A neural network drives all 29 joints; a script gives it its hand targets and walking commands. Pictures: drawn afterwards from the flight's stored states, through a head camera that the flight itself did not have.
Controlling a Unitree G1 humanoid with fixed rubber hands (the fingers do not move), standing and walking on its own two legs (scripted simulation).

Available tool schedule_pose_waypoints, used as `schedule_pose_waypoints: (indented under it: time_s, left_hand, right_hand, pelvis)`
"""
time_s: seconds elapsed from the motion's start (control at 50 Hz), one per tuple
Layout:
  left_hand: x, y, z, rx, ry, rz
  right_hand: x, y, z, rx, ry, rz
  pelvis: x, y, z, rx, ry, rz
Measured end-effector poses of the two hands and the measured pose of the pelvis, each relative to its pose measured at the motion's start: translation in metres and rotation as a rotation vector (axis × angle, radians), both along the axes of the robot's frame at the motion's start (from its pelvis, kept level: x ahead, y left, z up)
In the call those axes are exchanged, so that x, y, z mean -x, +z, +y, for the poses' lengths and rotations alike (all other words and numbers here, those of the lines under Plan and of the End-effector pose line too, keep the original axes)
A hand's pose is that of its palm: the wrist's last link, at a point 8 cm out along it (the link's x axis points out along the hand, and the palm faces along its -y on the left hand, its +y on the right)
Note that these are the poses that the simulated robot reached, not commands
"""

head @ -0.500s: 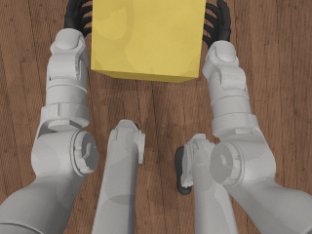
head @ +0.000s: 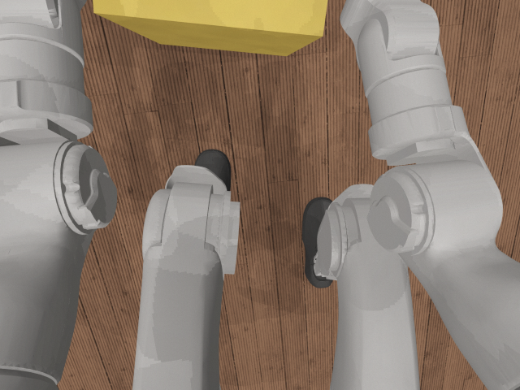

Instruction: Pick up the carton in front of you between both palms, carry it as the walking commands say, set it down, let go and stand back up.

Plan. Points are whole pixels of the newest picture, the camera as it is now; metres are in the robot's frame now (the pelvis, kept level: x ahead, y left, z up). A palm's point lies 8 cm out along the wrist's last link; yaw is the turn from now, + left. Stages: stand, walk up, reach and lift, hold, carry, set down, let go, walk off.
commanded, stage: set down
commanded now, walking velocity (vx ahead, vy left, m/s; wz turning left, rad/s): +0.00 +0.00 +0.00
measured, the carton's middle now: out of the picture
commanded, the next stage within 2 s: none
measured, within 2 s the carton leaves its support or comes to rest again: rests again in 0.34 s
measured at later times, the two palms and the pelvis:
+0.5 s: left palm out of the picture +0.50 +0.31 -0.20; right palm out of the picture +0.55 +0.00 -0.20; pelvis -0.01 -0.01 -0.02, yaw +0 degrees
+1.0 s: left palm out of the picture +0.50 +0.31 -0.20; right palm out of the picture +0.55 +0.00 -0.20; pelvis -0.01 -0.01 -0.03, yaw +0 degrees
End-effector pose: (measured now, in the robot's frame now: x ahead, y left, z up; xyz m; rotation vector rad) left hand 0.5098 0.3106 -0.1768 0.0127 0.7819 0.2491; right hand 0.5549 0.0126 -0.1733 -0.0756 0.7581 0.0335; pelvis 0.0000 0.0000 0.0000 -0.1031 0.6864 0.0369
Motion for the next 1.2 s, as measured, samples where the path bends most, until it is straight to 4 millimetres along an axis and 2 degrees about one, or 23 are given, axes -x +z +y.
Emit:
schedule_pose_waypoints:
  time_s: [0.14,0.36,0.66,1.08,1.14,1.2]
  left_hand:
    - [-0.007,-0.005,-0.001,0.002,0.001,-0.002]
    - [0.007,-0.019,-0.003,0.022,-0.007,0.018]
    - [0.01,-0.024,-0.004,0.063,-0.034,-0.004]
    - [0.011,-0.027,-0.002,0.087,-0.038,-0.018]
    - [0.015,-0.035,0.0,0.082,-0.021,0.001]
    - [0.024,-0.045,0.011,0.049,0.03,0.033]
  right_hand:
    - [-0.002,-0.012,-0.003,-0.01,0.01,-0.001]
    - [0.003,-0.02,-0.007,-0.006,0.044,0.022]
    - [0.004,-0.027,-0.013,-0.026,0.083,0.008]
    - [0.001,-0.03,-0.018,-0.045,0.132,0.001]
    - [-0.001,-0.032,-0.019,-0.017,0.145,-0.002]
    - [-0.006,-0.035,-0.025,0.006,0.123,0.002]
  pelvis:
    - [0.0,-0.01,-0.002,-0.013,-0.012,-0.023]
    - [0.006,-0.019,-0.008,-0.031,-0.031,-0.066]
    - [0.017,-0.03,-0.007,-0.045,-0.041,-0.128]
    - [0.012,-0.032,-0.01,-0.046,-0.03,-0.137]
    - [0.01,-0.031,-0.009,-0.041,-0.025,-0.133]
    - [0.008,-0.028,-0.006,-0.037,-0.022,-0.119]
